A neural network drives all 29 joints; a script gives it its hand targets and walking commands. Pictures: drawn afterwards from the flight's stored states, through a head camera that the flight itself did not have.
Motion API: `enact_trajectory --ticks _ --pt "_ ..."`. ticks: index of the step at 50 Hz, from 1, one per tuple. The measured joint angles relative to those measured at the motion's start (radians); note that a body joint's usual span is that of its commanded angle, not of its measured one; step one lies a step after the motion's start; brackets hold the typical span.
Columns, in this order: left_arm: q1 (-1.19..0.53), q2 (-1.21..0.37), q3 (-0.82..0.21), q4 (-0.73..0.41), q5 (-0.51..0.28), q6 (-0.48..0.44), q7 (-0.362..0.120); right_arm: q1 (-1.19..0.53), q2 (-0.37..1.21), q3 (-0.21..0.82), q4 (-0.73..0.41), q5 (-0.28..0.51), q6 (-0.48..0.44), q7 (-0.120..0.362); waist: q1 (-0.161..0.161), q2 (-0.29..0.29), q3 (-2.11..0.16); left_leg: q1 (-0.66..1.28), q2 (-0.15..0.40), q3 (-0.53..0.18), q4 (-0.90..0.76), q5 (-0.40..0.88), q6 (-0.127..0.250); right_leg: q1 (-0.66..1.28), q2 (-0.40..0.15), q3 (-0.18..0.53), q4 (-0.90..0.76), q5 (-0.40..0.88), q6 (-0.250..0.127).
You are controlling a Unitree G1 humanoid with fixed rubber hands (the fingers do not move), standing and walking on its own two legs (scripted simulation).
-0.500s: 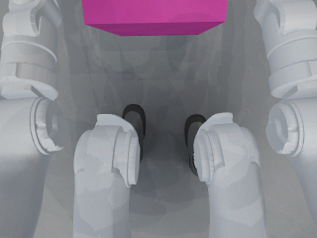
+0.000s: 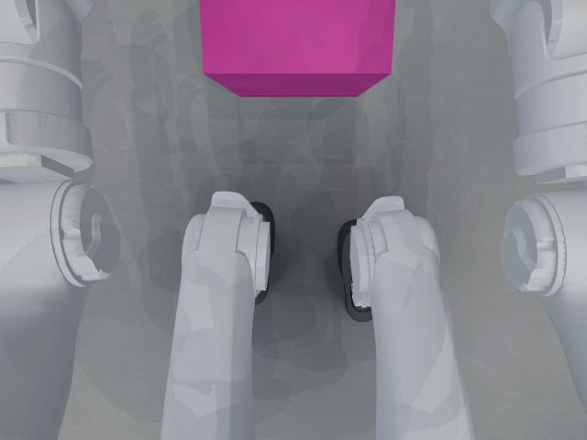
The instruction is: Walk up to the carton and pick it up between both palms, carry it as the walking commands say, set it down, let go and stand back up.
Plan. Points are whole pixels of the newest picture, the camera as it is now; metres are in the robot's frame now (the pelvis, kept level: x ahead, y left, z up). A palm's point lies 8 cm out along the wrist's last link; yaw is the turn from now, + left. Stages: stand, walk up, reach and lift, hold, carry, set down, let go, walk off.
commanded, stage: set down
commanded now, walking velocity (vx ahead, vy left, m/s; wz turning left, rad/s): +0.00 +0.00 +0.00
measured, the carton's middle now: (298, 12) +0.58 +0.03 -0.32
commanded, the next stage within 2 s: let go in 0.68 s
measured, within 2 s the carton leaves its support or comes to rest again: neither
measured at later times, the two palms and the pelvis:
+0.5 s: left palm out of the picture +0.56 +0.24 +0.05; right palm out of the picture +0.58 -0.15 +0.05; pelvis +0.02 +0.00 +0.14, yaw +1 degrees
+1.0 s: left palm out of the picture +0.47 +0.25 +0.08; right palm out of the picture +0.51 -0.18 +0.09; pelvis +0.04 +0.00 +0.22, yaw +1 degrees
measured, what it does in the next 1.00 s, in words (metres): rises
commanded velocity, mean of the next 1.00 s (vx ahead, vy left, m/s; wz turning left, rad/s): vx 0.00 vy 0.00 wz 0.00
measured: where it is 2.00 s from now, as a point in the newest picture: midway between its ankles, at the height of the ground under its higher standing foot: (306, 279)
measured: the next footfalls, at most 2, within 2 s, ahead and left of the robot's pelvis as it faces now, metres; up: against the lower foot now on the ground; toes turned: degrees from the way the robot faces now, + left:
none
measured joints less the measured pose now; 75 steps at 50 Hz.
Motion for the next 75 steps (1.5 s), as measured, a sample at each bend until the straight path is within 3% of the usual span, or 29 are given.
enact_trajectory --ticks 16,29,35,41,45,50,56,62,66,69,75 --pt "0.133 -0.001 0.0 -0.142 0.0 0.046 -0.031 0.107 -0.004 -0.011 -0.124 0.0 0.049 0.012 0.0 -0.012 0.0 0.292 0.0 0.0 -0.304 0.027 0.004 0.283 -0.002 0.037 -0.304 0.041 0.0" --pt "0.136 -0.001 0.0 -0.152 0.0 0.071 -0.034 0.118 -0.008 -0.035 -0.125 0.0 0.056 0.05 0.0 -0.013 -0.001 0.51 0.0 -0.01 -0.57 0.118 0.011 0.5 -0.008 0.054 -0.579 0.14 0.003" --pt "0.15 -0.023 0.0 -0.134 0.02 0.034 -0.056 0.121 -0.008 -0.051 0.011 0.0 0.006 0.09 0.0 -0.011 -0.076 0.531 0.0 -0.021 -0.687 0.169 0.011 0.523 -0.012 0.054 -0.701 0.192 0.004" --pt "0.186 -0.065 0.0 -0.093 0.082 -0.03 -0.079 0.163 -0.008 -0.07 0.03 -0.002 -0.062 0.108 -0.001 0.0 -0.112 0.55 0.0 -0.025 -0.752 0.188 0.014 0.544 -0.015 0.056 -0.77 0.214 0.008" --pt "0.306 -0.085 0.0 -0.116 0.11 -0.042 -0.086 0.284 -0.008 -0.07 -0.033 -0.01 -0.069 0.108 -0.001 -0.011 -0.072 0.628 0.0 -0.025 -0.79 0.187 0.015 0.621 -0.016 0.06 -0.808 0.213 0.008" --pt "0.604 -0.078 -0.037 -0.376 0.11 -0.007 -0.086 0.562 -0.008 -0.008 -0.302 -0.01 -0.041 0.104 -0.003 -0.032 0.006 0.763 0.0 -0.026 -0.827 0.179 0.015 0.756 -0.017 0.062 -0.845 0.203 0.008" --pt "0.858 -0.094 -0.079 -0.541 0.11 0.017 -0.097 0.814 0.004 0.015 -0.443 -0.01 -0.017 0.105 -0.003 -0.015 -0.002 0.907 0.0 -0.03 -0.87 0.175 0.015 0.904 -0.019 0.063 -0.896 0.206 0.008" --pt "1.133 -0.168 -0.091 -0.543 0.11 -0.037 -0.124 1.125 0.078 0.019 -0.436 -0.01 -0.074 0.139 -0.003 -0.016 -0.253 0.98 0.0 -0.03 -0.928 0.175 0.022 0.982 -0.022 0.068 -0.964 0.211 0.008" --pt "1.238 -0.21 -0.092 -0.488 0.112 -0.084 -0.138 1.219 0.106 0.019 -0.319 -0.01 -0.128 0.172 -0.003 -0.023 -0.411 1.05 0.0 -0.03 -0.978 0.175 0.024 1.053 -0.025 0.072 -1.02 0.214 0.008" --pt "1.282 -0.232 -0.101 -0.442 0.121 -0.104 -0.146 1.245 0.114 0.02 -0.251 -0.01 -0.155 0.195 -0.005 -0.021 -0.44 1.129 0.0 -0.03 -1.014 0.175 0.024 1.135 -0.029 0.072 -1.06 0.218 0.008" --pt "1.487 -0.255 -0.119 -0.44 0.159 -0.152 -0.162 1.413 0.138 0.032 -0.246 -0.018 -0.217 0.21 -0.005 -0.027 -0.44 1.316 0.0 -0.03 -1.107 0.175 0.024 1.326 -0.037 0.077 -1.163 0.224 0.008"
